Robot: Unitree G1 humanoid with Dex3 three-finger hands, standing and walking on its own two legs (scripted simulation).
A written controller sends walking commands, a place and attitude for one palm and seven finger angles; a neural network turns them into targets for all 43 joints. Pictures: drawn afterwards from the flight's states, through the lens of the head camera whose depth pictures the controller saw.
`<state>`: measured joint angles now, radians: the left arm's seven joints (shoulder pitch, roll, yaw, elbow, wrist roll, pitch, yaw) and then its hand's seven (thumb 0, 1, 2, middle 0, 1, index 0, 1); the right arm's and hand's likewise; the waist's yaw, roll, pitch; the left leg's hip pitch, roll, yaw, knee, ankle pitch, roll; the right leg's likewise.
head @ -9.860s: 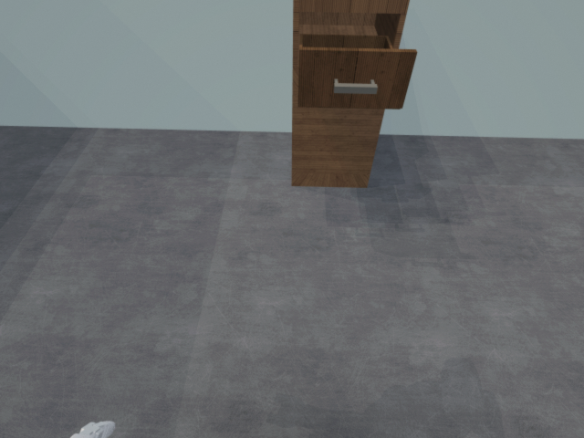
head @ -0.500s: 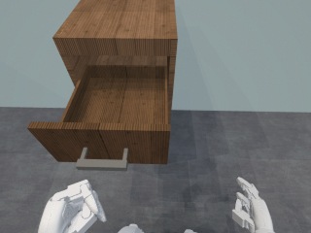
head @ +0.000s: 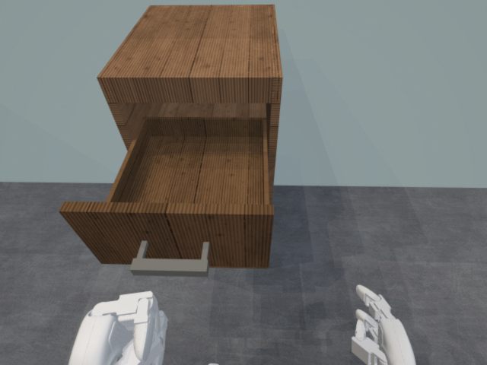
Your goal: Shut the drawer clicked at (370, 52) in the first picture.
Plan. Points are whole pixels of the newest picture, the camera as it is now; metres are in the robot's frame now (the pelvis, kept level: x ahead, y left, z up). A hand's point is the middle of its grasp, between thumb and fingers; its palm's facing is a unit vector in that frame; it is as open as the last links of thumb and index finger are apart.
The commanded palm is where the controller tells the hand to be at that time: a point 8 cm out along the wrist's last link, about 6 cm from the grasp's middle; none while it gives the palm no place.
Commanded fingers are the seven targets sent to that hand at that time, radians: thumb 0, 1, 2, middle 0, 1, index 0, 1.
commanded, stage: raise the hand and make a fist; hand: left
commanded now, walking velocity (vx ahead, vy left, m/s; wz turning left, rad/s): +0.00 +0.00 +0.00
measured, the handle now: (172, 257) +0.30 +0.15 +0.01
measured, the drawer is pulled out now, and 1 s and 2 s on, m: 0.30 0.30 0.30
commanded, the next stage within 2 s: bring the fist close to the handle in 0.28 s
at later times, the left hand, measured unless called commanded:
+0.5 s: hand (165, 349) +0.14 +0.10 +0.11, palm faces +0.03 -1.00 +0.00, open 3.3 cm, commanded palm +0.10 +0.15 +0.10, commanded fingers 0.00 0.90 0.90 -1.40 -1.60 -1.40 -1.60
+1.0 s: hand (185, 325) +0.18 +0.10 +0.06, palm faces +0.02 -1.00 -0.01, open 3.3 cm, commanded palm +0.14 +0.15 +0.05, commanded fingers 0.00 0.90 0.90 -1.40 -1.60 -1.40 -1.60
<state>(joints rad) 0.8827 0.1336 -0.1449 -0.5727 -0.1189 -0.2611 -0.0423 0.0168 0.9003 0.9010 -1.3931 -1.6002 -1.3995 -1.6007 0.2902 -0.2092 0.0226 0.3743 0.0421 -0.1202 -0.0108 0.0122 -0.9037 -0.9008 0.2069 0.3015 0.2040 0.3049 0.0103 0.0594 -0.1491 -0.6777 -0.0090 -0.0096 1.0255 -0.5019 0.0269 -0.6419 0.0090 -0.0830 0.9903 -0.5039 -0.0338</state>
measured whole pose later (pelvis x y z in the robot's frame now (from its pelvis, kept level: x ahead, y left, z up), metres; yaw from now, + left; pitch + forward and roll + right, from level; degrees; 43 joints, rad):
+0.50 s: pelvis +0.00 -0.01 +0.00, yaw +0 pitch +9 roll -1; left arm 0.92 0.13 -0.16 -0.55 -0.11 -0.31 -0.04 0.02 0.90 0.90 -1.40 -1.60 -1.40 -1.60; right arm 0.27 -0.21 0.01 0.36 0.04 -0.12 -0.01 0.01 -0.90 -0.90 0.21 0.30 0.20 0.30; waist 0.01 0.06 -0.16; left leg -0.70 -0.01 -0.02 1.04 -0.51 0.02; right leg -0.66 0.01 -0.09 1.01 -0.52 -0.04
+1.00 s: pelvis +0.00 -0.02 -0.02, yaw +0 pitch +14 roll -1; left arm 0.69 0.12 -0.12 -0.31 -0.09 -0.39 0.00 0.02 0.90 0.90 -1.39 -1.60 -1.40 -1.60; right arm 0.27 -0.22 0.00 0.42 0.01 -0.11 0.00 0.01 -0.91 -0.90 0.21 0.30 0.20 0.30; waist -0.02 0.04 -0.17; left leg -0.83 0.00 -0.01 1.12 -0.53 0.00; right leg -0.80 0.02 -0.09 1.10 -0.54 -0.06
